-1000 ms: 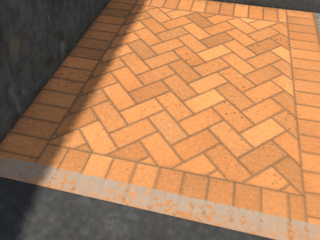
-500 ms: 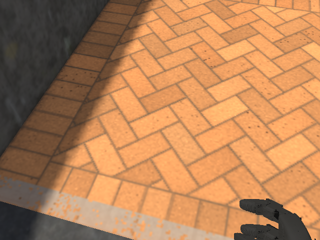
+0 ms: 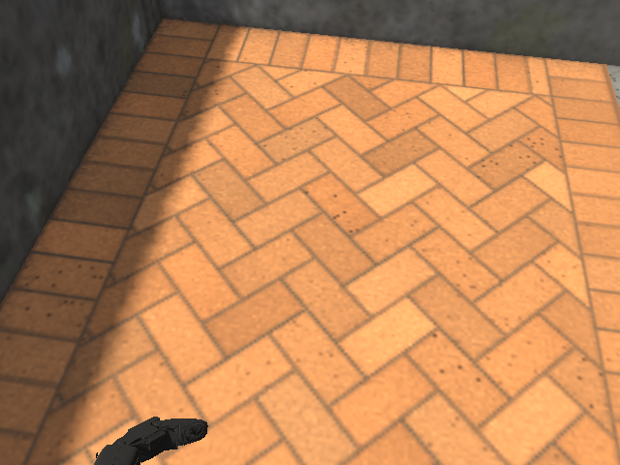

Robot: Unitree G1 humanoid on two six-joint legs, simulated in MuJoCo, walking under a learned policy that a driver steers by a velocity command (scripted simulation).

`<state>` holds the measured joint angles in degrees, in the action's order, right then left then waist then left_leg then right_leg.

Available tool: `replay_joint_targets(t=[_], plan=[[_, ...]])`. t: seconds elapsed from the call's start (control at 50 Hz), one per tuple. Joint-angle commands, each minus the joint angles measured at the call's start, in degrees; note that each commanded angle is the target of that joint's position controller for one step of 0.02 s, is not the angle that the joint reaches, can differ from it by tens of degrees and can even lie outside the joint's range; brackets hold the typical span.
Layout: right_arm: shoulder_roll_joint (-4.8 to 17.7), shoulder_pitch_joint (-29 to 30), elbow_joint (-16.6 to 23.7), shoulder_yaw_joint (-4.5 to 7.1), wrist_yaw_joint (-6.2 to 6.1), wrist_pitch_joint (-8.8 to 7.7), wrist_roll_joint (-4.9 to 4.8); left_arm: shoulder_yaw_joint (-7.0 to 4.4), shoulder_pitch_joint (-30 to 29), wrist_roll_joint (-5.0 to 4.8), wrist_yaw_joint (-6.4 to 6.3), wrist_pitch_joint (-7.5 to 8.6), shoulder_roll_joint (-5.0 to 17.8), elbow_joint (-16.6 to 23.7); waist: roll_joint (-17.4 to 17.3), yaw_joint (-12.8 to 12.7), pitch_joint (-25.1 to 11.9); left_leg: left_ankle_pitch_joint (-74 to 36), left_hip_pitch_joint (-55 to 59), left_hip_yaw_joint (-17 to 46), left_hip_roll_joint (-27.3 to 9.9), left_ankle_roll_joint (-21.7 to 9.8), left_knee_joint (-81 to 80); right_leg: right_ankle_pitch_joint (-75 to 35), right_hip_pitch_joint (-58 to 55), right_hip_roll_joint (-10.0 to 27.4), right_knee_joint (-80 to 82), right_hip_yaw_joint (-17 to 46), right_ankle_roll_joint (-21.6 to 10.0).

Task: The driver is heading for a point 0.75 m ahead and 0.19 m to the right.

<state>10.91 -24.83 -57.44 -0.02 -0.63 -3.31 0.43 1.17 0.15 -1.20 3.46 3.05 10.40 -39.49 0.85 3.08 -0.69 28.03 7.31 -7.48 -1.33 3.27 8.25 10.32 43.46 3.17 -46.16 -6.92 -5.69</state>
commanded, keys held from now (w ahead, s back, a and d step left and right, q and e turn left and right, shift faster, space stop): w+e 0.92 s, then no key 0.08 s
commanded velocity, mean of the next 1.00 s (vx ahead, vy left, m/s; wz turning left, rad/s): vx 0.49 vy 0.00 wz -0.52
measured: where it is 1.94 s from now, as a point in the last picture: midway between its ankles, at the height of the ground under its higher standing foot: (385, 344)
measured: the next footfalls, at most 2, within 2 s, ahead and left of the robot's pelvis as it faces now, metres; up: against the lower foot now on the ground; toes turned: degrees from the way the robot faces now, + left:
right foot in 0.02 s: +0.22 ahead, -0.11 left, +0.04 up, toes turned -6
left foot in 0.54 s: +0.55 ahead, +0.04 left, +0.04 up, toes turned -22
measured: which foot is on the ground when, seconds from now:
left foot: down 0.00-0.06, up 0.08-0.52, down 0.54-1.00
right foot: up 0.00-0.00, down 0.02-0.56, up 0.58-1.00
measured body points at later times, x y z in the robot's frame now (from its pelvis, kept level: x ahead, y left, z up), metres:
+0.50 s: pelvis +0.32 -0.02 +0.04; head +0.34 -0.05 +0.49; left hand +0.41 +0.25 -0.07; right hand +0.51 -0.29 -0.02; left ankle +0.52 +0.06 -0.67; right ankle +0.18 -0.10 -0.69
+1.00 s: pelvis +0.57 -0.10 +0.04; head +0.60 -0.12 +0.49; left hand +0.89 -0.05 -0.03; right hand +0.42 -0.35 -0.08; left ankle +0.51 +0.06 -0.69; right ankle +0.64 -0.31 -0.66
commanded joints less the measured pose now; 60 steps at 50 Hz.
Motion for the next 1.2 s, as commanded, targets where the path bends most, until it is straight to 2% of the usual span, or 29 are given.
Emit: replay_joint_targets(t=[0.02,0.04,0.06,0.08,0.1,0.14,0.18,0.28,0.36,0.42,0.48,0.52,0.54,0.56,0.58,0.6,0.62,0.68,0.8,0.96,1.0,1.04,1.06,1.08,1.1,1.12,1.14,1.16,1.2], plan=[[11.80,1.45,2.89,2.62,-0.88,0.97,0.61,-4.00,7.26,-0.41,0.86,0.52,8.32,2.58,-12.56,-9.94,-6.08,-77.72,1.33,-2.48,-14.24,-9.14,22.35,5.27,-18.04,-6.88,5.88,-3.57,-4.43],[12.07,2.77,4.95,2.58,-1.33,0.93,0.59,-6.18,17.55,-0.65,0.42,0.12,12.75,-0.55,-9.37,-13.95,-11.89,-69.77,-9.04,-2.43,-12.09,-7.29,35.70,2.51,-36.52,-6.23,8.64,2.72,-6.03],[7.31,0.01,8.26,1.46,-0.86,-0.24,0.48,-7.96,23.86,0.14,-0.58,-0.30,17.77,-2.32,5.75,-12.09,-18.39,-43.47,-35.17,-1.98,-3.32,-3.75,58.72,21.39,-58.06,6.94,15.93,32.45,-14.02],[5.80,3.48,9.07,0.87,0.47,-3.39,1.24,-7.75,23.91,-0.08,-1.50,-0.34,18.13,-2.43,12.29,-10.74,-22.25,-3.51,-47.68,9.51,5.11,-4.09,72.32,26.83,-63.65,14.64,31.01,58.56,-17.79],[9.65,8.66,11.15,2.47,1.55,-5.65,-0.82,-6.55,21.26,1.16,-2.15,0.36,14.32,-2.34,10.07,-9.97,-15.56,-5.39,-54.35,15.48,2.01,-5.50,79.88,20.21,-59.62,14.77,32.94,54.30,-14.99],[7.98,12.82,13.46,2.06,1.02,-6.93,-1.11,-5.63,15.74,1.20,-1.87,1.32,10.48,-1.92,-2.37,-5.23,-6.18,-12.12,-51.67,13.04,-2.78,-6.64,75.96,3.49,-41.53,10.46,31.89,36.36,-12.06],[7.73,11.23,14.63,2.52,0.52,-5.15,-1.10,-4.59,11.79,1.44,-1.46,1.92,6.94,-1.13,-0.59,-0.84,-3.37,-15.18,-46.12,13.20,-5.86,-6.46,70.37,-2.39,-31.55,5.62,33.08,26.50,-10.63],[6.57,19.01,19.37,2.55,-0.14,-2.75,1.04,-5.60,17.51,0.37,-3.14,2.36,10.24,-1.37,0.16,-1.77,0.71,-22.59,-48.10,9.65,-5.14,-1.78,52.92,-10.72,-25.66,2.51,35.84,20.07,-10.47],[4.81,28.51,21.86,1.95,0.12,-3.25,-0.26,-6.35,21.82,0.03,-4.29,1.57,12.14,-1.00,3.75,-5.91,0.94,-32.52,-42.16,8.86,-0.57,0.19,30.07,-7.53,-27.00,0.87,33.99,18.89,-7.77],[6.61,32.20,23.30,2.59,0.90,-3.79,-1.08,-6.85,24.24,-0.50,-4.47,0.91,12.76,-1.16,4.68,-7.70,0.81,-32.46,-40.61,10.22,0.66,0.44,23.30,-4.72,-32.28,3.49,30.57,23.30,-7.29],[9.42,30.77,23.50,3.94,1.79,-4.77,-1.18,-7.38,23.26,-0.49,-5.22,-0.08,12.79,-0.47,6.03,-6.17,0.12,-27.71,-37.36,11.92,0.90,-1.71,18.87,-4.77,-37.36,5.72,24.91,28.46,-5.89],[11.40,22.16,21.48,5.42,1.54,-5.31,-0.89,-7.31,21.00,-0.02,-5.19,-0.51,11.68,0.88,6.96,-1.71,-3.62,-24.38,-25.46,10.23,1.42,-4.52,16.06,-12.08,-36.29,2.93,16.60,28.01,-3.68],[13.89,13.57,20.54,6.31,1.16,-5.56,0.12,-6.22,19.83,0.63,-4.72,-0.27,8.74,2.37,4.38,2.34,-11.39,-23.67,-10.37,15.51,-5.38,-8.02,18.48,-9.30,-30.21,-0.16,3.48,25.02,-1.66],[18.28,5.69,19.72,7.39,0.58,-5.13,1.21,-4.91,26.52,0.63,-4.58,0.18,3.84,3.75,-10.15,1.06,-20.86,-20.04,12.66,36.73,-19.07,-15.43,17.89,11.35,-11.20,-7.89,-16.34,17.88,2.58],[17.05,3.78,18.18,7.26,1.23,-4.80,0.31,-4.76,30.50,-1.06,-4.62,0.66,6.86,4.05,-21.89,0.16,-23.60,-4.98,17.33,56.65,-24.95,-20.48,10.93,23.38,1.45,-6.77,-28.75,17.56,3.62],[11.28,7.25,19.63,5.96,0.88,-4.32,-0.06,-6.11,26.30,-1.49,-4.77,0.32,11.77,3.26,-12.94,1.31,-15.35,0.56,10.51,49.70,-22.63,-18.08,9.34,17.66,5.26,-3.49,-34.39,18.15,4.32],[9.05,10.05,19.75,5.20,0.59,-3.73,-0.22,-6.50,20.46,-0.53,-4.71,-0.04,13.18,4.31,-6.86,1.44,-8.87,-4.46,1.47,38.92,-20.05,-15.56,9.09,12.14,4.23,-1.31,-34.12,15.71,4.58],[7.15,13.81,18.19,4.57,0.78,-3.54,0.56,-6.70,16.96,-0.16,-3.92,-0.67,10.31,6.01,-6.47,-2.36,-0.85,-18.78,-14.40,22.76,-12.98,-13.08,4.84,5.97,-2.15,2.71,-27.45,14.83,4.33],[10.73,11.67,14.05,5.88,0.65,-4.15,0.11,-5.99,12.53,0.13,-3.60,-1.63,7.82,7.10,-4.71,-2.60,1.00,-34.32,-13.79,10.49,-13.08,-13.85,2.27,-2.10,1.48,3.48,-16.60,13.73,5.61],[14.26,7.09,10.72,6.11,-0.20,-1.69,-1.11,-4.86,-2.01,0.08,-0.53,-0.32,5.72,11.00,-3.46,2.24,5.33,-44.02,-7.04,1.13,-13.37,-11.29,5.43,-9.38,-3.37,0.67,7.70,5.43,3.26],[15.90,6.86,10.34,6.33,-0.41,-0.88,-1.79,-5.63,-0.43,0.60,-0.10,-0.09,7.15,11.53,-5.97,0.27,2.81,-60.59,-5.01,0.07,-13.56,-10.39,11.28,-4.66,-9.69,-2.81,10.45,2.96,1.47],[17.12,8.30,10.65,6.56,-0.85,-0.38,-2.54,-7.71,10.57,1.07,-0.24,0.03,10.92,8.81,-6.97,-6.43,-3.57,-69.01,-5.77,-1.49,-11.75,-8.37,24.70,-8.05,-24.74,-6.67,17.33,2.18,-1.65],[15.59,8.21,11.12,6.00,-0.91,-0.67,-2.20,-8.97,16.80,1.37,-1.24,-0.21,13.96,7.27,-4.98,-9.80,-7.32,-60.54,-13.68,-2.85,-9.14,-5.90,36.02,-20.57,-38.04,-5.08,20.07,5.19,-3.63],[8.46,5.57,13.49,3.76,-0.25,-1.36,1.69,-9.23,20.37,2.46,-2.72,-0.60,18.80,6.70,10.00,-7.03,-14.88,-6.03,-33.64,-2.62,-2.88,-2.84,57.71,-55.63,-59.26,10.57,11.10,22.36,-9.57],[9.15,-0.77,12.28,2.35,1.07,-2.32,0.08,-7.77,19.55,2.98,-2.42,-0.13,17.88,8.08,13.79,-5.88,-29.86,15.28,-43.89,9.31,1.96,-1.24,72.97,-58.20,-70.56,24.30,15.12,44.02,-22.06],[14.56,4.06,11.20,4.02,1.52,-2.19,-1.81,-7.16,20.40,2.88,-2.18,-0.65,13.96,7.40,4.27,-9.19,-28.47,9.89,-43.34,14.10,-1.14,-1.20,73.42,-53.34,-64.17,19.50,17.59,36.46,-18.67],[13.28,9.07,13.47,3.62,1.30,-1.70,-2.49,-6.52,15.79,1.73,-2.04,-0.57,12.30,6.87,3.49,-7.44,-19.29,5.84,-46.78,12.05,-3.18,-1.10,69.68,-47.54,-57.12,16.11,18.92,28.89,-15.50],[11.91,11.06,13.28,3.36,0.53,-1.02,-1.47,-5.85,12.14,0.92,-2.08,-0.43,10.33,6.65,-0.84,-5.45,-13.09,2.75,-46.09,11.25,-4.90,-0.53,64.96,-42.24,-48.11,13.16,21.18,25.18,-12.87],[11.63,8.91,12.50,3.76,-0.44,1.14,-0.81,-5.63,7.45,1.77,-2.09,-0.29,10.13,6.33,0.72,-1.14,-8.57,-1.59,-36.18,10.91,-5.83,0.30,59.09,-37.47,-32.51,10.34,25.78,20.01,-11.01]])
